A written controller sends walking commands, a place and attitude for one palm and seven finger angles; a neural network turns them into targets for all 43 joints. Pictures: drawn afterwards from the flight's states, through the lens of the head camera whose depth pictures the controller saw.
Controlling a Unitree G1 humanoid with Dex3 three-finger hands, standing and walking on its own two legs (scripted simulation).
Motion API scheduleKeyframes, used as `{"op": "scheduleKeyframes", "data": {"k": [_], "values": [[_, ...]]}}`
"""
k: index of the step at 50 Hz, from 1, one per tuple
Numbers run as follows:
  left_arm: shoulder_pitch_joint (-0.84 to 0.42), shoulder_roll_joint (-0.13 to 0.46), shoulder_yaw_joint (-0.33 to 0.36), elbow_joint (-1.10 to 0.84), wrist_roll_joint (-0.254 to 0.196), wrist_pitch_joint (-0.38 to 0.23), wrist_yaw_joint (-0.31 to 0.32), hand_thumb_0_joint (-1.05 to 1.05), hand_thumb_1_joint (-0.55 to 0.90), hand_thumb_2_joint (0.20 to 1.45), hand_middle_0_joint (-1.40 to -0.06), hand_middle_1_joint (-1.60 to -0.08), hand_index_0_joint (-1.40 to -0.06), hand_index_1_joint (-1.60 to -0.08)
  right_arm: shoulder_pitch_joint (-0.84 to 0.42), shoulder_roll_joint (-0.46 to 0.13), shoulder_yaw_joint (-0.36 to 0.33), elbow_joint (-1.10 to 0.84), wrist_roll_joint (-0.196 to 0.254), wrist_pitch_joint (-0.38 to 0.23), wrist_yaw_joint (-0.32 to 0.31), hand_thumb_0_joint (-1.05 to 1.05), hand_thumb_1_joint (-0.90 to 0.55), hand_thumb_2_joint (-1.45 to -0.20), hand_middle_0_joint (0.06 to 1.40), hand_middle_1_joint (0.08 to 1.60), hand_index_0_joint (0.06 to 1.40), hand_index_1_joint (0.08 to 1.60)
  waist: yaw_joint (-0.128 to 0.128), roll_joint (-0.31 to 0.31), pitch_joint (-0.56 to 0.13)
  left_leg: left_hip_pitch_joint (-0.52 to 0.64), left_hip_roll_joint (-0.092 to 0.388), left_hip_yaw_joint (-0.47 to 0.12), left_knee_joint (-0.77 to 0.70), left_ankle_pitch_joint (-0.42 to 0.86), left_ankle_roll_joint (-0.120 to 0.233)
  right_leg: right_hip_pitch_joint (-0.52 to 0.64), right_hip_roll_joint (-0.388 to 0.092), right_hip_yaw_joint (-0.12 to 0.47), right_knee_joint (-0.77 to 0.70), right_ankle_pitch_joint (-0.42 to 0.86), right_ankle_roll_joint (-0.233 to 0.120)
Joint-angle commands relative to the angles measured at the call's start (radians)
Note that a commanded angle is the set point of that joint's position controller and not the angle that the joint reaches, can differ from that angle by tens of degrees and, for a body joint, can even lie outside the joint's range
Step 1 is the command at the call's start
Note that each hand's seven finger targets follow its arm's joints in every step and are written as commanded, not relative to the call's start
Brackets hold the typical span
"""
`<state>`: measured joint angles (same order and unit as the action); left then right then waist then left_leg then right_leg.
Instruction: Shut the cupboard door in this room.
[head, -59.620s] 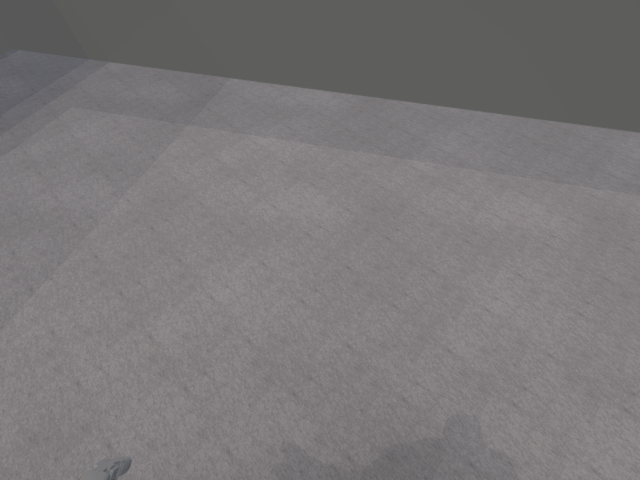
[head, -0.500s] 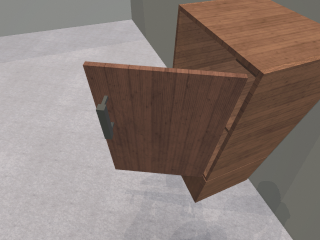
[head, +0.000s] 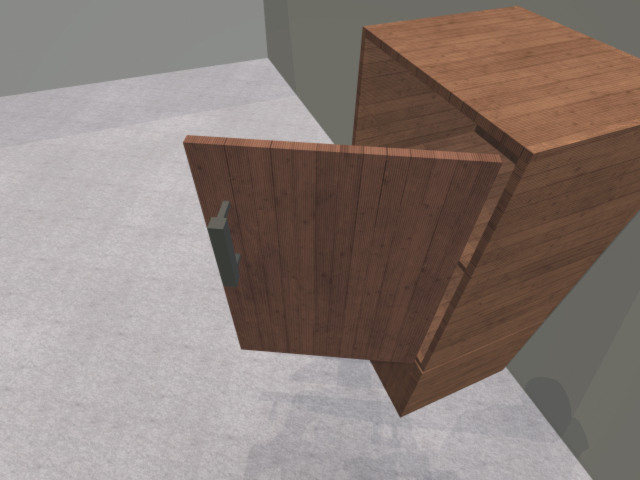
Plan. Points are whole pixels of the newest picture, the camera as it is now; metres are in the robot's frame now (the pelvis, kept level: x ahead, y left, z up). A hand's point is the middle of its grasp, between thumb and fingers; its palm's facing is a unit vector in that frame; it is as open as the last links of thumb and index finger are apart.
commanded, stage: raise the hand and make a fist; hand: left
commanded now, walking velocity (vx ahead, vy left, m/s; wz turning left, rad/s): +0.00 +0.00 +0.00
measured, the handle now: (228, 244) +0.45 +0.18 +0.01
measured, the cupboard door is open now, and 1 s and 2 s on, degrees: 63 63 63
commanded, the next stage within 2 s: bring the fist close to the handle in 1.94 s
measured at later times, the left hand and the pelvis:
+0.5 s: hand out of the picture +0.11 +0.19 -0.08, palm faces +0.12 -0.99 -0.02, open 5.9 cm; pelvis -0.05 -0.03 -0.09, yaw +4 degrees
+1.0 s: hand (164, 452) +0.16 +0.20 -0.02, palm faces +0.02 -1.00 -0.04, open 3.6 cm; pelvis -0.03 -0.01 -0.08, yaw +4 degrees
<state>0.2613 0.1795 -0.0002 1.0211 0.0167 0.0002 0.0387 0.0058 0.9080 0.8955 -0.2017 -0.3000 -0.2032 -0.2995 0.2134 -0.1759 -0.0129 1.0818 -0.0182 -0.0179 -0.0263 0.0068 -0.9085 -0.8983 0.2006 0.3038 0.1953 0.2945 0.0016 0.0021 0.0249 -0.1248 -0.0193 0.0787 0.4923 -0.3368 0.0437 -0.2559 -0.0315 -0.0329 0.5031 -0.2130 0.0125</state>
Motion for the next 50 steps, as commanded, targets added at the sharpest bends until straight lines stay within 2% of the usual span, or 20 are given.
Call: {"op": "scheduleKeyframes", "data": {"k": [1,2,3,4,5,6,9,11,12,16,20,23,26,29,33,36,39,41,46,50], "values": [[0.134,0.111,0.017,0.017,0.002,-0.017,0.041,0.000,0.900,0.900,-0.200,-0.300,-0.200,-0.300,-0.021,-0.128,-0.015,-0.098,0.017,-0.012,0.003,0.000,-0.900,-0.900,0.200,0.300,0.200,0.300,0.036,-0.065,0.053,-0.131,0.153,-0.070,0.012,0.253,-0.030,0.045,-0.120,0.093,-0.028,0.359,-0.032],[-0.885,0.771,0.516,-1.640,-0.126,-0.284,0.042,0.000,0.900,0.900,-0.200,-0.300,-0.200,-0.300,0.048,-0.359,-0.071,-0.413,0.017,-0.204,-0.104,0.000,-0.900,-0.900,0.200,0.300,0.200,0.300,-0.126,0.036,-0.355,0.102,0.116,-0.139,0.083,0.590,-0.056,0.143,-0.017,0.036,0.188,0.252,-0.036],[-0.070,0.143,0.028,-1.182,-0.130,-0.176,0.021,0.000,0.900,0.900,-0.218,-0.320,-0.218,-0.320,-0.051,-0.167,0.010,-0.385,0.095,-0.271,-0.101,0.000,-0.900,-0.900,0.200,0.300,0.200,0.300,-0.019,0.319,-0.440,0.132,0.069,-0.152,0.101,0.595,-0.077,-0.031,0.034,-0.046,0.277,0.026,-0.032],[-0.046,0.182,0.112,-1.200,-0.182,-0.140,0.055,0.000,0.900,0.900,-0.237,-0.340,-0.237,-0.340,-0.029,-0.214,0.012,-0.367,0.061,-0.299,-0.083,0.000,-0.900,-0.900,0.200,0.300,0.200,0.300,0.004,0.298,-0.457,0.126,0.083,-0.149,0.012,0.711,-0.113,-0.010,0.029,-0.051,0.222,-0.027,-0.037],[0.174,-0.086,-0.037,-0.998,-0.173,-0.052,0.038,0.000,0.900,0.900,-0.255,-0.360,-0.255,-0.360,-0.025,-0.115,0.007,-0.361,0.059,-0.317,-0.047,0.000,-0.900,-0.900,0.200,0.300,0.200,0.300,-0.013,0.229,-0.207,-0.018,0.086,-0.165,-0.068,0.603,-0.120,-0.104,0.012,-0.055,0.173,-0.059,-0.023],[-0.067,0.014,0.006,-1.138,-0.180,-0.098,0.045,0.000,0.900,0.900,-0.273,-0.380,-0.273,-0.380,-0.002,-0.188,-0.027,-0.401,0.060,-0.336,-0.027,0.000,-0.900,-0.900,0.200,0.300,0.200,0.300,-0.054,0.195,-0.077,-0.141,0.071,-0.183,-0.032,0.353,-0.117,-0.129,0.010,-0.047,0.143,-0.028,-0.028],[0.172,0.023,0.102,-0.860,-0.187,-0.249,-0.045,0.000,0.900,0.900,-0.328,-0.440,-0.328,-0.440,-0.006,-0.193,-0.044,-0.487,0.044,-0.347,-0.007,0.000,-0.900,-0.900,0.200,0.300,0.200,0.300,-0.027,-0.122,0.144,-0.450,0.018,-0.183,0.054,0.006,-0.099,-0.251,0.023,-0.091,0.123,-0.136,-0.045],[0.319,-0.041,0.093,-0.744,-0.233,-0.403,-0.161,0.000,0.900,0.900,-0.365,-0.480,-0.365,-0.480,-0.016,-0.181,-0.056,-0.543,0.037,-0.346,0.011,0.000,-0.900,-0.900,0.200,0.300,0.200,0.300,0.006,-0.364,0.120,-0.574,-0.005,-0.133,0.180,-0.093,-0.079,-0.351,0.020,-0.075,0.177,-0.317,-0.041],[0.365,-0.019,0.124,-0.753,-0.259,-0.484,-0.228,0.000,0.900,0.900,-0.383,-0.500,-0.383,-0.500,-0.030,-0.187,-0.067,-0.576,0.030,-0.345,0.021,0.000,-0.900,-0.900,0.200,0.300,0.200,0.300,0.027,-0.378,0.061,-0.606,-0.017,-0.105,0.241,-0.095,-0.076,-0.351,0.013,-0.047,0.201,-0.354,-0.046],[0.313,0.199,0.305,-0.785,-0.289,-0.634,-0.438,0.000,0.900,0.900,-0.457,-0.580,-0.457,-0.580,-0.084,-0.223,-0.081,-0.707,0.039,-0.324,0.048,0.000,-0.900,-0.900,0.200,0.300,0.200,0.300,0.070,-0.084,-0.152,-0.705,-0.045,-0.056,0.399,-0.121,-0.064,-0.330,-0.023,0.067,0.321,-0.356,-0.071],[0.118,0.240,0.349,-1.099,-0.354,-0.642,-0.415,0.000,0.900,0.900,-0.530,-0.660,-0.530,-0.660,-0.084,-0.197,-0.069,-0.777,0.040,-0.322,0.022,0.000,-0.900,-0.900,0.200,0.300,0.200,0.300,0.075,0.106,-0.348,-0.733,-0.031,-0.073,0.467,-0.148,-0.044,-0.394,-0.008,0.105,0.413,-0.420,-0.056],[0.000,0.210,0.275,-1.391,-0.368,-0.699,-0.365,0.000,0.900,0.900,-0.585,-0.720,-0.585,-0.720,-0.053,-0.188,-0.052,-0.763,0.033,-0.339,0.006,0.000,-0.900,-0.900,0.200,0.300,0.200,0.300,0.017,0.203,-0.404,-0.672,-0.014,-0.099,0.513,-0.108,-0.028,-0.446,0.008,0.102,0.438,-0.340,-0.059],[-0.025,0.156,0.153,-1.420,-0.340,-0.699,-0.373,0.000,0.900,0.900,-0.640,-0.780,-0.640,-0.780,-0.017,-0.206,-0.043,-0.718,0.034,-0.345,-0.019,0.000,-0.900,-0.900,0.200,0.300,0.200,0.300,-0.064,0.107,-0.339,-0.710,0.007,-0.123,0.562,-0.123,-0.012,-0.513,0.020,0.096,0.437,-0.354,-0.052],[-0.010,0.157,0.115,-1.280,-0.327,-0.601,-0.435,0.000,0.900,0.900,-0.695,-0.840,-0.695,-0.840,-0.008,-0.221,-0.032,-0.697,0.051,-0.336,-0.043,0.000,-0.900,-0.900,0.200,0.300,0.200,0.300,-0.087,0.051,-0.270,-0.774,0.009,-0.125,0.593,-0.129,-0.005,-0.516,0.023,0.102,0.412,-0.365,-0.044],[0.143,0.220,0.231,-1.120,-0.332,-0.365,-0.484,0.000,0.900,0.900,-0.768,-0.920,-0.768,-0.920,-0.020,-0.218,-0.047,-0.739,0.082,-0.291,-0.051,0.000,-0.900,-0.900,0.200,0.300,0.200,0.300,-0.014,-0.091,-0.306,-0.816,0.002,-0.107,0.545,-0.117,-0.013,-0.384,0.001,0.111,0.352,-0.400,-0.022],[0.207,0.251,0.352,-1.204,-0.386,-0.275,-0.456,0.000,0.900,0.900,-0.823,-0.980,-0.823,-0.980,-0.061,-0.184,-0.045,-0.790,0.077,-0.257,-0.049,0.000,-0.900,-0.900,0.200,0.300,0.200,0.300,0.061,-0.080,-0.420,-0.771,-0.014,-0.098,0.509,-0.001,-0.022,-0.235,-0.006,0.097,0.373,-0.251,-0.023],[0.214,0.249,0.408,-1.327,-0.409,-0.320,-0.370,0.000,0.900,0.900,-0.878,-1.040,-0.878,-1.040,-0.061,-0.147,-0.035,-0.793,0.059,-0.253,-0.044,0.000,-0.900,-0.900,0.200,0.300,0.200,0.300,0.091,-0.055,-0.456,-0.743,-0.007,-0.113,0.494,0.103,-0.034,-0.184,0.007,0.068,0.431,-0.047,-0.031],[0.229,0.192,0.347,-1.338,-0.387,-0.379,-0.338,0.000,0.900,0.900,-0.915,-1.080,-0.915,-1.080,-0.029,-0.138,-0.036,-0.774,0.052,-0.260,-0.034,0.000,-0.900,-0.900,0.200,0.300,0.200,0.300,0.068,-0.015,-0.426,-0.714,0.000,-0.116,0.473,0.145,-0.040,-0.234,0.015,0.032,0.457,0.036,-0.033],[0.148,0.128,0.165,-1.282,-0.325,-0.457,-0.379,0.000,0.900,0.900,-1.007,-1.180,-1.007,-1.180,0.011,-0.184,-0.036,-0.741,0.050,-0.280,-0.027,0.000,-0.900,-0.900,0.200,0.300,0.200,0.300,-0.029,0.027,-0.292,-0.696,0.009,-0.126,0.477,0.042,-0.033,-0.423,0.025,0.000,0.447,-0.113,-0.038],[0.105,0.201,0.200,-1.298,-0.328,-0.437,-0.419,0.000,0.900,0.900,-1.080,-1.260,-1.080,-1.260,0.016,-0.210,-0.037,-0.755,0.061,-0.290,-0.040,0.000,-0.900,-0.900,0.200,0.300,0.200,0.300,-0.026,0.025,-0.317,-0.672,0.007,-0.136,0.447,-0.039,-0.026,-0.411,0.022,0.010,0.401,-0.227,-0.039]]}}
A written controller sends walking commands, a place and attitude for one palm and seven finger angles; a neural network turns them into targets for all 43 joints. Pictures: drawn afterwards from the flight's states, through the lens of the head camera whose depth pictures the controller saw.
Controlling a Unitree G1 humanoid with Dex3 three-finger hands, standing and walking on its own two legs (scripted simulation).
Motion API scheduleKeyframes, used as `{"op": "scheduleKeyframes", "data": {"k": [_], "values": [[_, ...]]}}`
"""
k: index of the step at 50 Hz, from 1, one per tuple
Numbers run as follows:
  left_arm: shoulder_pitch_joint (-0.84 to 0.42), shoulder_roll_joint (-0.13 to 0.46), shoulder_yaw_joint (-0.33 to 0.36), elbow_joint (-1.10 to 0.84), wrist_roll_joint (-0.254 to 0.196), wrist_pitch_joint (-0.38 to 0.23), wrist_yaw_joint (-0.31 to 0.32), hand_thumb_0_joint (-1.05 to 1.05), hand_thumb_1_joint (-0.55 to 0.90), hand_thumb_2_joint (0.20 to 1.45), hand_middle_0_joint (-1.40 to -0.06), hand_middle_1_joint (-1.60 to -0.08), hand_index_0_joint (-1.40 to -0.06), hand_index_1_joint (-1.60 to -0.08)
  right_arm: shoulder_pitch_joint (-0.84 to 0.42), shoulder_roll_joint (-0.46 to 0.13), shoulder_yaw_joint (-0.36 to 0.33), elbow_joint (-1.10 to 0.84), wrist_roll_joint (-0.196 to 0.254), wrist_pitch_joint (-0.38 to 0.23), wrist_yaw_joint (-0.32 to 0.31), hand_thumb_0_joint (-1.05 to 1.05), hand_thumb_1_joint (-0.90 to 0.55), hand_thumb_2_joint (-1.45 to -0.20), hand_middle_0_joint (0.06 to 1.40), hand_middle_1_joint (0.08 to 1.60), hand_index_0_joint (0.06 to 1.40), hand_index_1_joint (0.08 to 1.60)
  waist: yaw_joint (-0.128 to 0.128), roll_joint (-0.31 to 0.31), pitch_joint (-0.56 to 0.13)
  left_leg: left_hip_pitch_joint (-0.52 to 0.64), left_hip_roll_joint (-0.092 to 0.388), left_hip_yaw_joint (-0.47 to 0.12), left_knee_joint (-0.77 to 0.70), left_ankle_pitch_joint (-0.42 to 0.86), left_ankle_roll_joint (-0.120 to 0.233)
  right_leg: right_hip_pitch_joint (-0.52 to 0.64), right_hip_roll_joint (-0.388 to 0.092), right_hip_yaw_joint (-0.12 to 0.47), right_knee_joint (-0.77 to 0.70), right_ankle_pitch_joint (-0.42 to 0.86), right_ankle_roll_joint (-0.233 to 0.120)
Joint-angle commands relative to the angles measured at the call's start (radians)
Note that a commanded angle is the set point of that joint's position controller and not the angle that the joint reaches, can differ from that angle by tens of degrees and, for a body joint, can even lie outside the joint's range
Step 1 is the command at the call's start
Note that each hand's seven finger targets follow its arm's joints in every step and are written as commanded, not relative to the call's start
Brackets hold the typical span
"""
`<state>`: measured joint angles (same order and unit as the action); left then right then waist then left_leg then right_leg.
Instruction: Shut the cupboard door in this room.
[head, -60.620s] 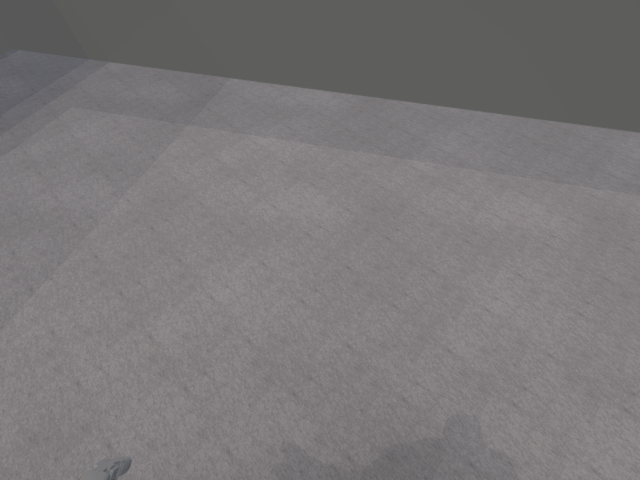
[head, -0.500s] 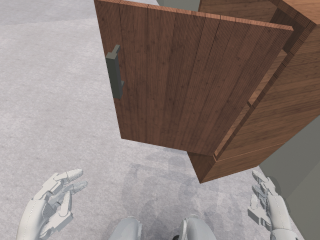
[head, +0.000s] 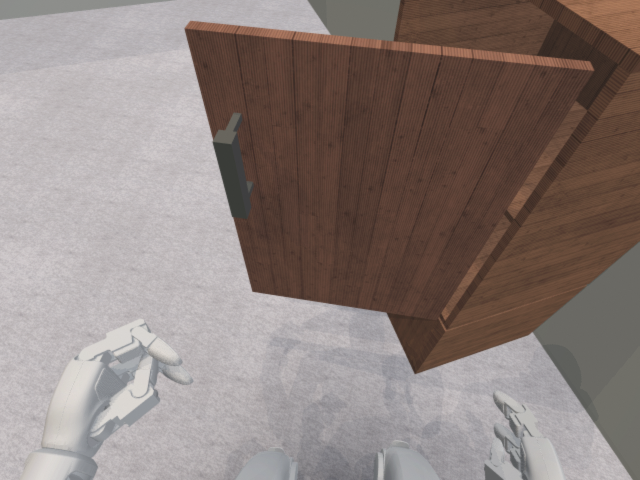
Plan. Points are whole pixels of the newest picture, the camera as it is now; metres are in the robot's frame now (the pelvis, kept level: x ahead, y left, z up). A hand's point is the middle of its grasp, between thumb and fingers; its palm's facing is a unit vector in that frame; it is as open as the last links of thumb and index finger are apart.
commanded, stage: raise the hand and make a fist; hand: left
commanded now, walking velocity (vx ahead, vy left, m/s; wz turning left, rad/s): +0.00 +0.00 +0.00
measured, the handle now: (238, 167) +0.49 +0.15 +0.09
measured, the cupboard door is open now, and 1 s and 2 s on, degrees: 63 63 63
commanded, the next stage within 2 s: bring the fist close to the handle in 0.94 s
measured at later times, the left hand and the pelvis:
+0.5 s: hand (146, 351) +0.23 +0.20 +0.09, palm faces -0.07 -1.00 -0.06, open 3.1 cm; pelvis +0.01 +0.01 +0.02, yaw +0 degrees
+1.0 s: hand (169, 348) +0.24 +0.18 +0.09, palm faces -0.08 -1.00 -0.05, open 3.1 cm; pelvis +0.01 -0.01 +0.03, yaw +0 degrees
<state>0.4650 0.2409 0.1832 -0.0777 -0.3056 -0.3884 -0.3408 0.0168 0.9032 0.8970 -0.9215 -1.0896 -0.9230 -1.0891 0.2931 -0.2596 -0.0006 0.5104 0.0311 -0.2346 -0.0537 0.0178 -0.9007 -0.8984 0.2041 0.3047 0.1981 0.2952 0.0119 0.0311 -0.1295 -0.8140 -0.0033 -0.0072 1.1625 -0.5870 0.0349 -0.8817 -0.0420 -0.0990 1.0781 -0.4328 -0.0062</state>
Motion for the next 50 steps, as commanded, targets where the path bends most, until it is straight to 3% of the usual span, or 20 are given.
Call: {"op": "scheduleKeyframes", "data": {"k": [1,4,5,7,10,12,14,15,19,20,23,27,29,34,35,39,41,45,48,50], "values": [[-0.091,0.168,0.049,-0.236,-0.005,-0.047,-0.032,0.000,0.900,0.900,-1.098,-1.280,-1.098,-1.280,-0.067,-0.127,-0.051,-0.190,0.012,-0.074,-0.013,0.000,-0.900,-0.900,0.200,0.300,0.200,0.300,-0.019,0.016,-0.205,0.045,-0.009,-0.053,-0.237,0.241,-0.019,0.243,0.033,0.066,-0.163,0.027,-0.024],[-0.067,0.213,0.133,-0.305,-0.018,-0.035,0.023,0.000,0.900,0.900,-1.153,-1.340,-1.153,-1.340,-0.072,-0.111,-0.045,-0.199,0.007,-0.062,-0.011,0.000,-0.900,-0.900,0.200,0.300,0.200,0.300,0.023,0.065,-0.256,0.103,-0.009,-0.057,-0.271,0.345,-0.033,0.304,0.046,0.035,-0.139,0.133,-0.030],[-0.047,0.177,0.118,-0.335,-0.026,-0.036,0.040,0.000,0.900,0.900,-1.172,-1.360,-1.172,-1.360,-0.071,-0.099,-0.042,-0.203,0.007,-0.058,-0.009,0.000,-0.900,-0.900,0.200,0.300,0.200,0.300,0.029,0.087,-0.271,0.133,-0.009,-0.058,-0.284,0.387,-0.040,0.319,0.047,0.024,-0.134,0.167,-0.030],[-0.017,0.141,0.106,-0.309,-0.028,-0.028,0.073,0.000,0.900,0.900,-1.208,-1.400,-1.208,-1.400,-0.068,-0.093,-0.041,-0.202,0.008,-0.045,-0.004,0.000,-0.900,-0.900,0.200,0.300,0.200,0.300,0.022,0.069,-0.231,0.142,-0.004,-0.060,-0.296,0.422,-0.051,0.312,0.050,0.009,-0.141,0.193,-0.026],[-0.025,0.085,0.031,-0.232,-0.001,0.012,0.080,0.000,0.900,0.900,-1.263,-1.460,-1.263,-1.460,-0.064,-0.103,-0.036,-0.203,0.007,-0.025,0.003,0.000,-0.900,-0.900,0.200,0.300,0.200,0.300,-0.016,0.049,-0.124,0.126,0.004,-0.062,-0.312,0.382,-0.052,0.265,0.052,-0.004,-0.165,0.163,-0.021],[-0.050,0.070,-0.017,-0.178,0.021,0.040,0.062,0.000,0.900,0.900,-1.300,-1.500,-1.300,-1.500,-0.060,-0.117,-0.035,-0.203,0.011,-0.021,0.005,0.000,-0.900,-0.900,0.200,0.300,0.200,0.300,-0.037,0.019,-0.064,0.109,0.008,-0.068,-0.327,0.311,-0.050,0.238,0.052,-0.004,-0.186,0.114,-0.019],[-0.082,0.091,-0.021,-0.147,0.030,0.063,0.042,0.000,0.900,0.900,-1.300,-1.500,-1.300,-1.500,-0.055,-0.128,-0.033,-0.207,0.010,-0.022,0.002,0.000,-0.900,-0.900,0.200,0.300,0.200,0.300,-0.048,-0.015,-0.051,0.105,0.008,-0.075,-0.331,0.292,-0.043,0.244,0.052,0.003,-0.201,0.107,-0.021],[-0.102,0.097,-0.024,-0.171,0.032,0.065,0.032,0.000,0.900,0.900,-1.300,-1.500,-1.300,-1.500,-0.049,-0.129,-0.033,-0.213,0.011,-0.023,0.002,0.000,-0.900,-0.900,0.200,0.300,0.200,0.300,-0.047,-0.010,-0.080,0.121,0.006,-0.069,-0.332,0.294,-0.040,0.259,0.050,0.008,-0.211,0.111,-0.019],[-0.181,0.202,0.087,-0.257,0.015,0.038,0.047,0.000,0.900,0.900,-1.300,-1.500,-1.300,-1.500,-0.056,-0.125,-0.023,-0.214,0.002,-0.032,-0.004,0.000,-0.900,-0.900,0.200,0.300,0.200,0.300,-0.017,0.037,-0.151,0.164,0.004,-0.071,-0.342,0.344,-0.046,0.322,0.050,0.014,-0.206,0.147,-0.028],[-0.192,0.194,0.090,-0.302,0.012,0.020,0.055,0.000,0.900,0.900,-1.300,-1.500,-1.300,-1.500,-0.056,-0.114,-0.019,-0.214,0.003,-0.034,-0.002,0.000,-0.900,-0.900,0.200,0.300,0.200,0.300,-0.006,0.085,-0.196,0.201,0.004,-0.072,-0.349,0.394,-0.053,0.342,0.049,0.012,-0.200,0.176,-0.031],[-0.169,0.175,0.098,-0.299,0.000,-0.010,0.081,0.000,0.900,0.900,-1.300,-1.500,-1.300,-1.500,-0.050,-0.102,-0.016,-0.194,0.003,-0.042,0.005,0.000,-0.900,-0.900,0.200,0.300,0.200,0.300,-0.004,0.108,-0.193,0.238,0.010,-0.074,-0.351,0.479,-0.069,0.339,0.051,0.002,-0.196,0.219,-0.028],[-0.157,0.125,0.045,-0.190,0.008,0.027,0.063,0.000,0.900,0.900,-1.300,-1.500,-1.300,-1.500,-0.047,-0.116,-0.019,-0.172,0.008,-0.036,0.010,0.000,-0.900,-0.900,0.200,0.300,0.200,0.300,-0.029,0.065,-0.129,0.215,0.014,-0.068,-0.357,0.462,-0.065,0.329,0.049,-0.002,-0.221,0.220,-0.021],[-0.122,0.096,0.014,-0.088,0.013,0.076,0.036,0.000,0.900,0.900,-1.300,-1.500,-1.300,-1.500,-0.048,-0.124,-0.022,-0.173,0.012,-0.029,0.007,0.000,-0.900,-0.900,0.200,0.300,0.200,0.300,-0.037,0.004,-0.069,0.176,0.010,-0.065,-0.367,0.402,-0.054,0.329,0.048,0.000,-0.246,0.195,-0.022],[-0.158,0.172,0.083,-0.139,0.002,0.095,0.023,0.000,0.900,0.900,-1.300,-1.500,-1.300,-1.500,-0.058,-0.129,-0.028,-0.194,0.007,-0.030,-0.001,0.000,-0.900,-0.900,0.200,0.300,0.200,0.300,-0.016,-0.032,-0.127,0.173,-0.003,-0.048,-0.369,0.386,-0.039,0.398,0.038,0.023,-0.264,0.211,-0.019],[-0.176,0.171,0.090,-0.178,-0.002,0.076,0.027,0.000,0.900,0.900,-1.300,-1.500,-1.300,-1.500,-0.058,-0.122,-0.026,-0.198,0.005,-0.032,0.001,0.000,-0.900,-0.900,0.200,0.300,0.200,0.300,-0.010,-0.024,-0.167,0.183,-0.006,-0.043,-0.371,0.397,-0.038,0.423,0.036,0.026,-0.261,0.222,-0.018],[-0.223,0.201,0.127,-0.236,-0.012,-0.013,0.070,0.000,0.900,0.900,-1.300,-1.500,-1.300,-1.500,-0.060,-0.108,-0.018,-0.183,-0.002,-0.043,0.001,0.000,-0.900,-0.900,0.200,0.300,0.200,0.300,-0.005,0.011,-0.151,0.178,-0.006,-0.040,-0.363,0.369,-0.038,0.410,0.040,0.040,-0.255,0.188,-0.024],[-0.206,0.161,0.089,-0.211,-0.003,-0.033,0.074,0.000,0.900,0.900,-1.300,-1.500,-1.300,-1.500,-0.057,-0.104,-0.018,-0.172,0.001,-0.046,0.006,0.000,-0.900,-0.900,0.200,0.300,0.200,0.300,-0.018,0.048,-0.134,0.183,-0.005,-0.035,-0.358,0.360,-0.038,0.381,0.039,0.038,-0.253,0.184,-0.023],[-0.151,0.113,0.026,-0.104,0.012,0.009,0.037,0.000,0.900,0.900,-1.300,-1.500,-1.300,-1.500,-0.052,-0.118,-0.024,-0.165,0.009,-0.039,0.009,0.000,-0.900,-0.900,0.200,0.300,0.200,0.300,-0.039,0.010,-0.084,0.145,-0.008,-0.026,-0.348,0.297,-0.029,0.361,0.032,0.051,-0.285,0.130,-0.017],[-0.149,0.139,0.038,-0.112,0.009,0.045,0.013,0.000,0.900,0.900,-1.300,-1.500,-1.300,-1.500,-0.061,-0.125,-0.030,-0.184,0.014,-0.037,0.003,0.000,-0.900,-0.900,0.200,0.300,0.200,0.300,-0.033,-0.025,-0.099,0.133,-0.012,-0.021,-0.346,0.275,-0.022,0.382,0.023,0.074,-0.312,0.087,-0.012],[-0.173,0.167,0.073,-0.161,-0.002,0.042,0.014,0.000,0.900,0.900,-1.300,-1.500,-1.300,-1.500,-0.063,-0.121,-0.029,-0.189,0.010,-0.034,-0.001,0.000,-0.900,-0.900,0.200,0.300,0.200,0.300,-0.023,-0.025,-0.150,0.146,-0.014,-0.019,-0.339,0.314,-0.020,0.429,0.020,0.083,-0.305,0.131,-0.012]]}}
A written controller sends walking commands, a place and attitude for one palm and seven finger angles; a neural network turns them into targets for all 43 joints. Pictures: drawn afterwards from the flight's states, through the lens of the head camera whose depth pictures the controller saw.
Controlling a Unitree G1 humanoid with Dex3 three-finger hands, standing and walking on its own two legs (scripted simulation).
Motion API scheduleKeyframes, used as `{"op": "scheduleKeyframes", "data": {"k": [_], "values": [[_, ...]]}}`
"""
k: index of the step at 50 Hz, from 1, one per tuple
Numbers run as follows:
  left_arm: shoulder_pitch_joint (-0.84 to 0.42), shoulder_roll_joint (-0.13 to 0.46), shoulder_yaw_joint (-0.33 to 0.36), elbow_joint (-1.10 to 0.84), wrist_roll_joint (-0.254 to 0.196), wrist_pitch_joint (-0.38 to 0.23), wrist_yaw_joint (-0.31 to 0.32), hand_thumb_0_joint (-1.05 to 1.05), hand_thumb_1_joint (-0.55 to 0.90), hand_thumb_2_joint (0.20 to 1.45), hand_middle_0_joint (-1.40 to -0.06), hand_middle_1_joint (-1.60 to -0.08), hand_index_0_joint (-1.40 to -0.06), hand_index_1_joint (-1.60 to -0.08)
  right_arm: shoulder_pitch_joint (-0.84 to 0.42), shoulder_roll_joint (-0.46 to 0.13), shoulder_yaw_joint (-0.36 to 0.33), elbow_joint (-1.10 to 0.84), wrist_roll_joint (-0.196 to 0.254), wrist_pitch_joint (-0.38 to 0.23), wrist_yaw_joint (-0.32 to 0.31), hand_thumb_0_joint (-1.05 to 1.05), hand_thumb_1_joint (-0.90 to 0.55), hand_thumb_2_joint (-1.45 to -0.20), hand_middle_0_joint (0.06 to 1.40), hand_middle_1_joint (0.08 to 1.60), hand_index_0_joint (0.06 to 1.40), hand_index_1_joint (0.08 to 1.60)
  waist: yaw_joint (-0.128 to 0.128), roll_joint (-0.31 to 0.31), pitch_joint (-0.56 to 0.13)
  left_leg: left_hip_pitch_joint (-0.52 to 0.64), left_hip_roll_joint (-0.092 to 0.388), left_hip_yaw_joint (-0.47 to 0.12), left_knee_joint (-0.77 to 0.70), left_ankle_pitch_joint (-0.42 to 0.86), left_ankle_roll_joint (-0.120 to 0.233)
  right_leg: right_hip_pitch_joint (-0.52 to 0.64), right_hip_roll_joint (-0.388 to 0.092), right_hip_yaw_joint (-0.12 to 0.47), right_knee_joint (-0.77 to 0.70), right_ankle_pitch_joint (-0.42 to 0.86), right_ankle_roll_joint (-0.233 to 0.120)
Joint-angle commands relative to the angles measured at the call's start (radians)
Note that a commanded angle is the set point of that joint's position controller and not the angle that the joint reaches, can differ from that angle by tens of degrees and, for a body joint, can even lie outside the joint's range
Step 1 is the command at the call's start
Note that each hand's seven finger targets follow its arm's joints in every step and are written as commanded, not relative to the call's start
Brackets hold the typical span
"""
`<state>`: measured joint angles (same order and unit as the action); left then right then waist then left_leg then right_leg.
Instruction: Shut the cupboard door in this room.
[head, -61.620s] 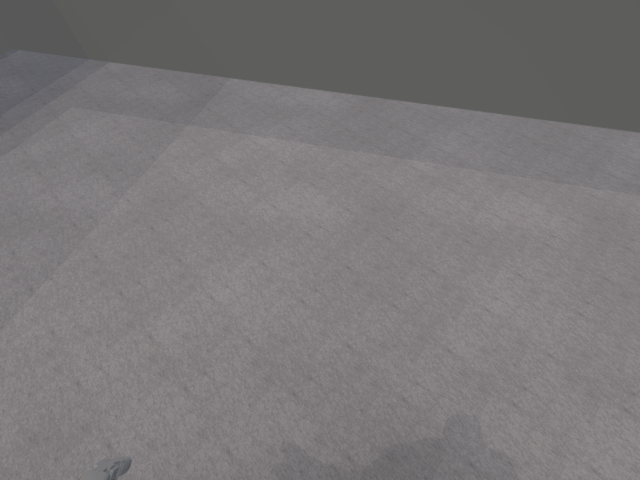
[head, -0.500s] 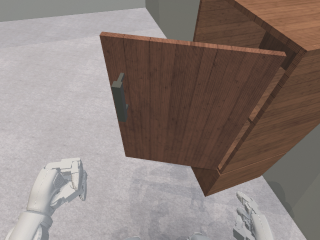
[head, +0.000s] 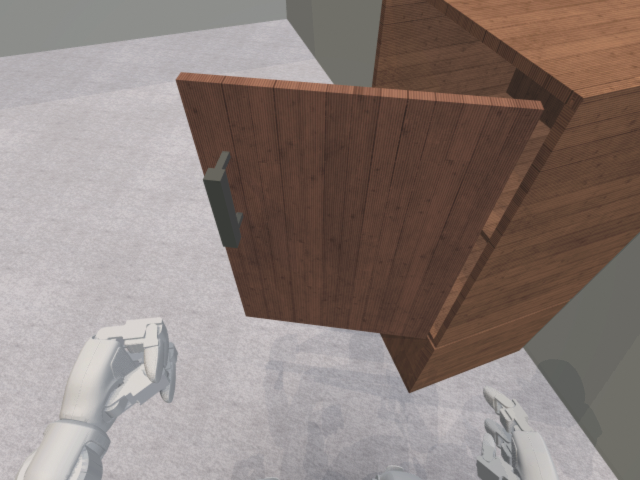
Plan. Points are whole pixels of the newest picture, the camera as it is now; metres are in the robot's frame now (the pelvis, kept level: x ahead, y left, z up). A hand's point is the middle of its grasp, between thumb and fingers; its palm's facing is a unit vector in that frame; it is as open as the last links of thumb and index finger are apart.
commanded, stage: bring the fist close to the handle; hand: left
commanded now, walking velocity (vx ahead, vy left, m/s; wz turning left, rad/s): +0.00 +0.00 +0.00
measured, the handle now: (228, 200) +0.48 +0.16 +0.07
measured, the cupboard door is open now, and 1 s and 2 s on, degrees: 63 63 59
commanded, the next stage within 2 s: push the door shut along its arc in 1.44 s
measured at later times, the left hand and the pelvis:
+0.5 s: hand (203, 311) +0.29 +0.15 +0.07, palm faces -0.09 -1.00 -0.04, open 3.1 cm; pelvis +0.01 +0.00 +0.00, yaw -1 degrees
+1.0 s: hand (232, 268) +0.36 +0.13 +0.07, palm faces -0.11 -0.99 -0.03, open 3.1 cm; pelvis +0.00 +0.00 +0.01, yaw -1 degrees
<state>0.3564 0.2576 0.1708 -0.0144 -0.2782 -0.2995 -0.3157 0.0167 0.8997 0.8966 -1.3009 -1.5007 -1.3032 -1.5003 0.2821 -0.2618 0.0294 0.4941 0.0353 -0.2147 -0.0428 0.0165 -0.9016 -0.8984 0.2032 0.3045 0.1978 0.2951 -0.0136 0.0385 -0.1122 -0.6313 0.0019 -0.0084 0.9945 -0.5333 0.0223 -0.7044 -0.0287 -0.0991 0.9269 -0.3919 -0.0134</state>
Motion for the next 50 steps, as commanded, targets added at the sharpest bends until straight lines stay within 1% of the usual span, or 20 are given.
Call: {"op": "scheduleKeyframes", "data": {"k": [1,5,7,9,12,14,16,19,20,22,26,28,30,34,38,42,44,45,46,50], "values": [[-0.071,0.165,0.107,-0.245,-0.033,-0.054,-0.005,0.000,0.900,0.900,-1.300,-1.500,-1.300,-1.500,-0.052,-0.115,-0.058,-0.174,0.004,-0.054,-0.013,0.000,-0.900,-0.900,0.200,0.300,0.200,0.300,0.007,-0.025,-0.184,-0.030,-0.019,-0.018,-0.170,0.280,-0.007,0.258,0.009,0.080,-0.145,0.117,-0.004],[-0.195,0.164,0.113,-0.256,-0.039,-0.105,0.033,0.000,0.900,0.900,-1.300,-1.500,-1.300,-1.500,-0.052,-0.108,-0.045,-0.146,-0.003,-0.057,-0.021,0.000,-0.900,-0.900,0.200,0.300,0.200,0.300,-0.009,-0.002,-0.149,-0.035,-0.013,-0.024,-0.159,0.268,-0.011,0.218,0.018,0.072,-0.125,0.106,-0.006],[-0.247,0.132,0.076,-0.193,-0.028,-0.114,0.040,0.000,0.900,0.900,-1.300,-1.500,-1.300,-1.500,-0.047,-0.112,-0.043,-0.127,-0.001,-0.061,-0.021,0.000,-0.900,-0.900,0.200,0.300,0.200,0.300,-0.027,-0.004,-0.111,-0.048,-0.012,-0.029,-0.154,0.234,-0.012,0.167,0.020,0.066,-0.121,0.070,-0.004],[-0.278,0.114,0.042,-0.143,-0.016,-0.099,0.029,0.000,0.900,0.900,-1.300,-1.500,-1.300,-1.500,-0.045,-0.119,-0.045,-0.120,0.001,-0.060,-0.023,0.000,-0.900,-0.900,0.200,0.300,0.200,0.300,-0.033,-0.002,-0.107,-0.050,-0.013,-0.028,-0.154,0.221,-0.009,0.159,0.018,0.068,-0.125,0.057,-0.006],[-0.324,0.097,-0.008,-0.095,0.003,-0.045,0.008,0.000,0.900,0.900,-1.300,-1.500,-1.300,-1.500,-0.035,-0.128,-0.050,-0.121,0.009,-0.059,-0.025,0.000,-0.900,-0.900,0.200,0.300,0.200,0.300,-0.036,0.005,-0.153,-0.028,-0.015,-0.030,-0.168,0.217,-0.007,0.169,0.011,0.065,-0.133,0.063,-0.002],[-0.359,0.116,-0.001,-0.076,0.008,-0.012,0.010,0.000,0.900,0.900,-1.300,-1.500,-1.300,-1.500,-0.030,-0.132,-0.049,-0.123,0.009,-0.051,-0.027,0.000,-0.900,-0.900,0.200,0.300,0.200,0.300,-0.032,-0.008,-0.174,-0.024,-0.015,-0.034,-0.175,0.238,-0.006,0.194,0.011,0.065,-0.132,0.088,-0.004],[-0.374,0.120,0.015,-0.110,0.010,-0.002,0.027,0.000,0.900,0.900,-1.300,-1.500,-1.300,-1.500,-0.034,-0.123,-0.050,-0.136,0.006,-0.047,-0.024,0.000,-0.900,-0.900,0.200,0.300,0.200,0.300,-0.012,-0.003,-0.238,0.003,-0.017,-0.029,-0.183,0.296,-0.007,0.240,0.007,0.061,-0.119,0.159,-0.002],[-0.370,0.156,0.083,-0.119,0.001,-0.015,0.072,0.000,0.900,0.900,-1.300,-1.500,-1.300,-1.500,-0.037,-0.115,-0.046,-0.139,-0.005,-0.035,-0.021,0.000,-0.900,-0.900,0.200,0.300,0.200,0.300,0.018,-0.023,-0.270,0.007,-0.018,-0.023,-0.187,0.381,-0.015,0.300,0.010,0.056,-0.095,0.261,-0.007],[-0.364,0.143,0.085,-0.120,0.003,-0.023,0.086,0.000,0.900,0.900,-1.300,-1.500,-1.300,-1.500,-0.037,-0.107,-0.046,-0.141,-0.004,-0.030,-0.016,0.000,-0.900,-0.900,0.200,0.300,0.200,0.300,0.020,-0.042,-0.277,0.007,-0.017,-0.019,-0.191,0.394,-0.016,0.311,0.009,0.055,-0.094,0.282,-0.005],[-0.367,0.126,0.085,-0.067,0.010,-0.037,0.107,0.000,0.900,0.900,-1.300,-1.500,-1.300,-1.500,-0.034,-0.105,-0.047,-0.131,-0.004,-0.019,-0.010,0.000,-0.900,-0.900,0.200,0.300,0.200,0.300,0.012,-0.065,-0.228,-0.013,-0.016,-0.009,-0.194,0.371,-0.018,0.288,0.009,0.056,-0.101,0.267,-0.001],[-0.413,0.095,0.032,0.026,0.042,-0.040,0.102,0.000,0.900,0.900,-1.300,-1.500,-1.300,-1.500,-0.025,-0.115,-0.053,-0.113,0.000,0.000,0.001,0.000,-0.900,-0.900,0.200,0.300,0.200,0.300,-0.012,-0.046,-0.156,-0.030,-0.014,0.000,-0.196,0.321,-0.017,0.232,0.010,0.062,-0.117,0.218,-0.002],[-0.465,0.083,0.003,0.031,0.047,-0.040,0.088,0.000,0.900,0.900,-1.300,-1.500,-1.300,-1.500,-0.022,-0.119,-0.056,-0.112,0.001,0.003,0.002,0.000,-0.900,-0.900,0.200,0.300,0.200,0.300,-0.019,-0.023,-0.172,-0.020,-0.015,-0.003,-0.197,0.301,-0.016,0.224,0.007,0.065,-0.123,0.196,-0.004],[-0.519,0.074,-0.017,0.017,0.042,-0.040,0.071,0.000,0.900,0.900,-1.300,-1.500,-1.300,-1.500,-0.019,-0.122,-0.059,-0.111,0.002,0.007,-0.002,0.000,-0.900,-0.900,0.200,0.300,0.200,0.300,-0.029,-0.041,-0.207,-0.002,-0.013,-0.005,-0.192,0.323,-0.010,0.243,0.008,0.070,-0.125,0.225,-0.002],[-0.707,0.132,0.023,0.007,0.034,-0.065,0.083,0.000,0.900,0.900,-1.300,-1.500,-1.300,-1.500,-0.022,-0.121,-0.054,-0.082,-0.001,0.007,-0.017,0.000,-0.900,-0.900,0.200,0.300,0.200,0.300,-0.040,-0.027,-0.248,0.009,-0.013,-0.014,-0.183,0.322,-0.010,0.247,0.008,0.074,-0.112,0.224,-0.003],[-0.756,0.106,0.013,0.086,0.046,-0.080,0.113,0.000,0.900,0.900,-1.300,-1.500,-1.300,-1.500,-0.023,-0.113,-0.053,-0.061,0.000,0.010,-0.014,0.000,-0.900,-0.900,0.200,0.300,0.200,0.300,-0.032,0.008,-0.253,0.029,-0.011,-0.017,-0.195,0.328,-0.018,0.220,0.008,0.061,-0.101,0.216,-0.007],[-0.764,0.084,-0.001,0.207,0.064,-0.047,0.124,0.000,0.900,0.900,-1.300,-1.500,-1.300,-1.500,-0.003,-0.118,-0.058,-0.052,0.000,0.033,-0.002,0.000,-0.900,-0.900,0.200,0.300,0.200,0.300,-0.024,-0.006,-0.259,0.026,-0.011,-0.014,-0.204,0.354,-0.023,0.229,0.007,0.057,-0.101,0.248,-0.009],[-0.753,0.108,0.022,0.262,0.070,-0.030,0.123,0.000,0.900,0.900,-1.300,-1.500,-1.300,-1.500,0.010,-0.127,-0.060,-0.054,-0.001,0.051,0.002,0.000,-0.900,-0.900,0.200,0.300,0.200,0.300,-0.017,-0.054,-0.266,0.008,-0.013,-0.009,-0.206,0.366,-0.020,0.262,0.007,0.063,-0.107,0.274,-0.008],[-0.757,0.088,0.009,0.275,0.073,-0.026,0.121,0.000,0.900,0.900,-1.300,-1.500,-1.300,-1.500,0.009,-0.123,-0.060,-0.060,0.001,0.060,0.004,0.000,-0.900,-0.900,0.200,0.300,0.200,0.300,-0.020,-0.061,-0.265,0.009,-0.012,-0.004,-0.211,0.366,-0.020,0.263,0.006,0.062,-0.111,0.278,-0.007],[-0.802,0.077,-0.005,0.276,0.072,-0.026,0.122,0.000,0.900,0.900,-1.300,-1.500,-1.300,-1.500,0.007,-0.122,-0.058,-0.063,0.001,0.064,0.006,0.000,-0.900,-0.900,0.200,0.300,0.200,0.300,-0.025,-0.062,-0.258,0.003,-0.013,-0.003,-0.215,0.353,-0.021,0.260,0.005,0.062,-0.113,0.270,-0.006],[-0.982,0.136,0.041,0.316,0.075,-0.059,0.139,0.000,0.900,0.900,-1.300,-1.500,-1.300,-1.500,0.006,-0.123,-0.055,-0.048,-0.001,0.084,-0.001,0.000,-0.900,-0.900,0.200,0.300,0.200,0.300,-0.046,-0.079,-0.236,-0.021,-0.011,0.002,-0.210,0.297,-0.014,0.246,0.006,0.081,-0.126,0.225,-0.002]]}}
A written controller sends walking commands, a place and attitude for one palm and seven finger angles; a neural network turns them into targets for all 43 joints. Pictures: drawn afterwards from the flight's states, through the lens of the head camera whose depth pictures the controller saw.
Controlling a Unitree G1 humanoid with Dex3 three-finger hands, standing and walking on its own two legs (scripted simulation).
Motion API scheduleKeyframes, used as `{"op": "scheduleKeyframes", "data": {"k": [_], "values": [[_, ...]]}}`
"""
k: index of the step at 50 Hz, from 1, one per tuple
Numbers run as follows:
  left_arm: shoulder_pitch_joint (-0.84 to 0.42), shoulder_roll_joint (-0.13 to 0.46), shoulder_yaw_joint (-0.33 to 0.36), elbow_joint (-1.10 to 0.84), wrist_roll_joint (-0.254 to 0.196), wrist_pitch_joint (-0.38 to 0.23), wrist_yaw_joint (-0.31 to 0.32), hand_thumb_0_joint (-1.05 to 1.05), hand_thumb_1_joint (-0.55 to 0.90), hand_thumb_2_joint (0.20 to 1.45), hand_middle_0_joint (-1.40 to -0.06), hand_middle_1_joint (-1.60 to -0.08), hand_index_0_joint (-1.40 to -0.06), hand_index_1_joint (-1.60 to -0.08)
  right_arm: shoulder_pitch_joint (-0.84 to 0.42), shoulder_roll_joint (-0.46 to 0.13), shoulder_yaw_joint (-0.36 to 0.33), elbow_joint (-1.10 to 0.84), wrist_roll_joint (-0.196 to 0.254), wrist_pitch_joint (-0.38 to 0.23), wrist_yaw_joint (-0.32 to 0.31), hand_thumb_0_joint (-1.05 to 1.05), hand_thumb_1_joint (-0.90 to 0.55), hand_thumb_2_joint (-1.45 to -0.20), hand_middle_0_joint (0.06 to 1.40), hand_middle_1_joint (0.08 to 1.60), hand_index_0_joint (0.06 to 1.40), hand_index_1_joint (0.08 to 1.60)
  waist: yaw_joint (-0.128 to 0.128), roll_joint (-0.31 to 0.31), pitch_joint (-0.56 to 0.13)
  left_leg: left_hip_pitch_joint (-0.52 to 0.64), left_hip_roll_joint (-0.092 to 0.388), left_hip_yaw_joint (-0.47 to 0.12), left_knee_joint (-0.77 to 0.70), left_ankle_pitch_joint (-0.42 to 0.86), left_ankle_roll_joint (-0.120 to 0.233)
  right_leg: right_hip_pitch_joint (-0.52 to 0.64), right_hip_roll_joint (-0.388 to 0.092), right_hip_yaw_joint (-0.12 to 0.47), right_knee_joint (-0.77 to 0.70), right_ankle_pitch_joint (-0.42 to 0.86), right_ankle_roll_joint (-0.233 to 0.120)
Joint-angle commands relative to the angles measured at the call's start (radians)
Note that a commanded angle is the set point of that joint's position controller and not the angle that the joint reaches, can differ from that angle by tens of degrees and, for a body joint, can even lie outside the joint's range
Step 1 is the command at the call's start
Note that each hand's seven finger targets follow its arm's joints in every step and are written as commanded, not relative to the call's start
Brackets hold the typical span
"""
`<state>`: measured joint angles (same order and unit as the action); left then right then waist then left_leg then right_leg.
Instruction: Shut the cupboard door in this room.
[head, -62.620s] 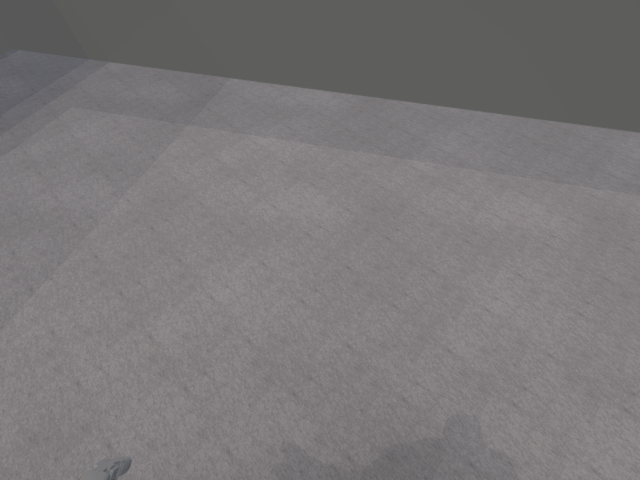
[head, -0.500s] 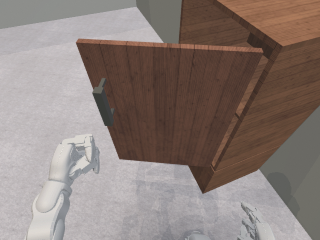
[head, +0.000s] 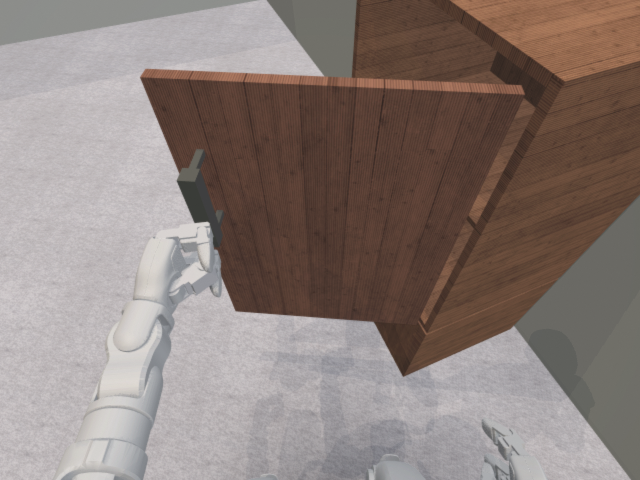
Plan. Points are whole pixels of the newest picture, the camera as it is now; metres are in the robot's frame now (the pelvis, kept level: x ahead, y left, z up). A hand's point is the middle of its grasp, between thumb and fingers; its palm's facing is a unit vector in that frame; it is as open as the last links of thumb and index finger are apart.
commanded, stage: bring the fist close to the handle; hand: left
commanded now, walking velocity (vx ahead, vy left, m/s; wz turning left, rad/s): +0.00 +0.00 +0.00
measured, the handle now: (206, 200) +0.47 +0.17 +0.06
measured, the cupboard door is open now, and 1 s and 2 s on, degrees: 63 59 45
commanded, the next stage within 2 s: push the door shut along its arc in 0.44 s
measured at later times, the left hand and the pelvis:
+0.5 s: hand (211, 261) +0.37 +0.15 +0.06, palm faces -0.06 -1.00 -0.04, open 3.1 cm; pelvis +0.00 +0.00 +0.00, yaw +0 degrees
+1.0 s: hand (228, 225) +0.42 +0.13 +0.07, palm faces -0.18 -0.98 -0.04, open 3.1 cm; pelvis -0.01 -0.01 -0.01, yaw +0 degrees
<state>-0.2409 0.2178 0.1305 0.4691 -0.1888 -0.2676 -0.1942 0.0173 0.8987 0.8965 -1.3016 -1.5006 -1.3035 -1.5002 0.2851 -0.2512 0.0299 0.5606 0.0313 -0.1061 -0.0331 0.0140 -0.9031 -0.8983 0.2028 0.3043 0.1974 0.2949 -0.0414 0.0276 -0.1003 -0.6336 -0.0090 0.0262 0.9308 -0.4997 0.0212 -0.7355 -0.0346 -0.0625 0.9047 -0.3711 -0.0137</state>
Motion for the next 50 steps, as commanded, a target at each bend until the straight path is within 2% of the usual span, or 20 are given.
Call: {"op": "scheduleKeyframes", "data": {"k": [1,4,6,10,12,13,14,18,19,21,23,24,27,28,33,34,38,42,44,50], "values": [[-0.431,0.168,0.078,-0.173,-0.014,-0.110,0.023,0.000,0.900,0.900,-1.300,-1.500,-1.300,-1.500,0.005,-0.129,-0.055,-0.110,0.001,-0.027,-0.011,0.000,-0.900,-0.900,0.200,0.300,0.200,0.300,-0.017,-0.064,-0.273,-0.011,-0.001,-0.035,-0.144,0.268,-0.013,0.283,0.013,0.045,-0.097,0.209,-0.003],[-0.450,0.171,0.075,-0.177,-0.007,-0.154,0.024,0.000,0.900,0.900,-1.300,-1.500,-1.300,-1.500,0.014,-0.127,-0.060,-0.102,-0.003,-0.029,-0.010,0.000,-0.900,-0.900,0.200,0.300,0.200,0.300,-0.006,0.008,-0.336,0.036,0.001,-0.038,-0.135,0.318,-0.015,0.282,0.018,0.043,-0.076,0.247,-0.012],[-0.377,0.149,0.066,-0.158,-0.008,-0.161,0.016,0.000,0.900,0.900,-1.300,-1.500,-1.300,-1.500,0.023,-0.124,-0.063,-0.100,-0.003,-0.027,-0.002,0.000,-0.900,-0.900,0.200,0.300,0.200,0.300,0.004,0.027,-0.378,0.059,0.002,-0.034,-0.135,0.374,-0.020,0.305,0.018,0.040,-0.070,0.300,-0.012],[-0.329,0.162,0.082,-0.063,-0.010,-0.128,-0.002,0.000,0.900,0.900,-1.300,-1.500,-1.300,-1.500,0.044,-0.135,-0.067,-0.095,0.002,-0.003,0.004,0.000,-0.900,-0.900,0.200,0.300,0.200,0.300,-0.002,-0.041,-0.317,0.004,0.002,-0.026,-0.149,0.352,-0.018,0.314,0.019,0.037,-0.087,0.303,-0.007],[-0.304,0.174,0.102,-0.049,-0.015,-0.115,-0.005,0.000,0.900,0.900,-1.300,-1.500,-1.300,-1.500,0.042,-0.138,-0.070,-0.107,0.005,0.006,0.004,0.000,-0.900,-0.900,0.200,0.300,0.200,0.300,0.008,-0.067,-0.292,-0.019,0.000,-0.020,-0.164,0.327,-0.017,0.331,0.017,0.041,-0.103,0.287,-0.006],[-0.317,0.148,0.081,-0.075,-0.021,-0.116,-0.007,0.000,0.900,0.900,-1.300,-1.500,-1.300,-1.500,0.038,-0.136,-0.069,-0.113,0.005,0.008,0.005,0.000,-0.900,-0.900,0.200,0.300,0.200,0.300,0.003,-0.061,-0.296,-0.007,-0.001,-0.019,-0.167,0.328,-0.015,0.329,0.017,0.041,-0.108,0.290,-0.005],[-0.318,0.176,0.109,-0.084,-0.026,-0.120,-0.004,0.000,0.900,0.900,-1.300,-1.500,-1.300,-1.500,0.037,-0.137,-0.070,-0.116,0.004,0.009,0.001,0.000,-0.900,-0.900,0.200,0.300,0.200,0.300,0.010,-0.066,-0.297,-0.008,-0.002,-0.017,-0.165,0.336,-0.013,0.346,0.017,0.045,-0.109,0.303,-0.006],[-0.386,0.178,0.103,-0.133,-0.026,-0.168,0.002,0.000,0.900,0.900,-1.300,-1.500,-1.300,-1.500,0.027,-0.129,-0.068,-0.110,0.003,0.006,-0.002,0.000,-0.900,-0.900,0.200,0.300,0.200,0.300,-0.004,-0.055,-0.303,0.000,-0.002,-0.011,-0.163,0.296,-0.010,0.338,0.017,0.054,-0.116,0.267,-0.002],[-0.417,0.196,0.107,-0.152,-0.022,-0.183,0.004,0.000,0.900,0.900,-1.300,-1.500,-1.300,-1.500,0.027,-0.130,-0.068,-0.106,0.002,0.004,-0.006,0.000,-0.900,-0.900,0.200,0.300,0.200,0.300,-0.006,-0.029,-0.314,0.007,-0.001,-0.015,-0.157,0.296,-0.009,0.332,0.018,0.057,-0.107,0.262,-0.005],[-0.448,0.162,0.069,-0.155,-0.013,-0.202,0.002,0.000,0.900,0.900,-1.300,-1.500,-1.300,-1.500,0.024,-0.123,-0.068,-0.095,0.001,-0.002,-0.005,0.000,-0.900,-0.900,0.200,0.300,0.200,0.300,-0.018,0.009,-0.321,0.031,0.000,-0.020,-0.155,0.294,-0.011,0.305,0.019,0.053,-0.102,0.253,-0.006],[-0.410,0.138,0.052,-0.127,-0.015,-0.201,-0.002,0.000,0.900,0.900,-1.300,-1.500,-1.300,-1.500,0.026,-0.126,-0.069,-0.090,0.002,-0.008,-0.002,0.000,-0.900,-0.900,0.200,0.300,0.200,0.300,-0.019,0.006,-0.313,0.040,0.002,-0.025,-0.154,0.298,-0.014,0.288,0.021,0.045,-0.102,0.250,-0.007],[-0.379,0.157,0.068,-0.097,-0.014,-0.191,-0.005,0.000,0.900,0.900,-1.300,-1.500,-1.300,-1.500,0.030,-0.131,-0.072,-0.089,0.003,-0.006,-0.003,0.000,-0.900,-0.900,0.200,0.300,0.200,0.300,-0.014,-0.005,-0.308,0.029,0.002,-0.024,-0.153,0.288,-0.012,0.289,0.021,0.047,-0.106,0.239,-0.007],[-0.383,0.127,0.040,-0.061,-0.015,-0.164,-0.014,0.000,0.900,0.900,-1.300,-1.500,-1.300,-1.500,0.027,-0.133,-0.070,-0.091,0.008,0.000,0.000,0.000,-0.900,-0.900,0.200,0.300,0.200,0.300,-0.019,-0.031,-0.279,0.016,0.000,-0.029,-0.167,0.270,-0.015,0.280,0.018,0.038,-0.112,0.223,-0.007],[-0.361,0.142,0.059,-0.052,-0.018,-0.154,-0.016,0.000,0.900,0.900,-1.300,-1.500,-1.300,-1.500,0.025,-0.136,-0.073,-0.095,0.008,0.001,0.000,0.000,-0.900,-0.900,0.200,0.300,0.200,0.300,-0.011,-0.039,-0.282,0.013,-0.002,-0.024,-0.167,0.260,-0.013,0.289,0.017,0.044,-0.120,0.216,-0.005],[-0.570,0.188,0.062,-0.011,-0.004,-0.158,-0.021,0.000,0.900,0.900,-1.300,-1.500,-1.300,-1.500,0.024,-0.139,-0.063,-0.083,0.009,0.011,-0.011,0.000,-0.900,-0.900,0.200,0.300,0.200,0.300,-0.046,-0.065,-0.262,-0.005,0.000,-0.033,-0.158,0.217,-0.009,0.253,0.017,0.050,-0.117,0.175,-0.002],[-0.620,0.207,0.071,-0.021,-0.004,-0.169,-0.021,0.000,0.900,0.900,-1.300,-1.500,-1.300,-1.500,0.024,-0.139,-0.061,-0.079,0.008,0.010,-0.016,0.000,-0.900,-0.900,0.200,0.300,0.200,0.300,-0.048,-0.044,-0.266,0.000,-0.001,-0.033,-0.152,0.222,-0.006,0.250,0.017,0.055,-0.112,0.181,-0.003],[-0.681,0.213,0.074,0.055,-0.003,-0.193,-0.040,0.000,0.900,0.900,-1.300,-1.500,-1.300,-1.500,0.028,-0.134,-0.055,-0.064,0.004,0.007,-0.015,0.000,-0.900,-0.900,0.200,0.300,0.200,0.300,-0.044,0.008,-0.331,0.008,-0.007,-0.035,-0.138,0.247,-0.010,0.261,0.016,0.059,-0.089,0.212,-0.010],[-0.676,0.263,0.119,0.203,0.002,-0.169,-0.078,0.000,0.900,0.900,-1.300,-1.500,-1.300,-1.500,0.063,-0.149,-0.058,-0.051,0.003,0.021,-0.011,0.000,-0.900,-0.900,0.200,0.300,0.200,0.300,-0.046,-0.044,-0.349,-0.041,-0.009,-0.034,-0.129,0.263,-0.009,0.284,0.017,0.062,-0.081,0.245,-0.008],[-0.695,0.263,0.117,0.248,-0.003,-0.154,-0.102,0.000,0.900,0.900,-1.300,-1.500,-1.300,-1.500,0.074,-0.153,-0.056,-0.056,0.006,0.028,-0.011,0.000,-0.900,-0.900,0.200,0.300,0.200,0.300,-0.050,-0.043,-0.341,-0.057,-0.011,-0.029,-0.125,0.272,-0.007,0.284,0.017,0.064,-0.081,0.266,-0.008],[-0.881,0.259,0.091,0.313,-0.004,-0.171,-0.143,0.000,0.900,0.900,-1.300,-1.500,-1.300,-1.500,0.109,-0.160,-0.062,-0.030,0.004,0.037,-0.012,0.000,-0.900,-0.900,0.200,0.300,0.200,0.300,-0.096,-0.028,-0.355,-0.050,-0.007,-0.036,-0.099,0.261,-0.001,0.209,0.021,0.063,-0.074,0.244,-0.006]]}}
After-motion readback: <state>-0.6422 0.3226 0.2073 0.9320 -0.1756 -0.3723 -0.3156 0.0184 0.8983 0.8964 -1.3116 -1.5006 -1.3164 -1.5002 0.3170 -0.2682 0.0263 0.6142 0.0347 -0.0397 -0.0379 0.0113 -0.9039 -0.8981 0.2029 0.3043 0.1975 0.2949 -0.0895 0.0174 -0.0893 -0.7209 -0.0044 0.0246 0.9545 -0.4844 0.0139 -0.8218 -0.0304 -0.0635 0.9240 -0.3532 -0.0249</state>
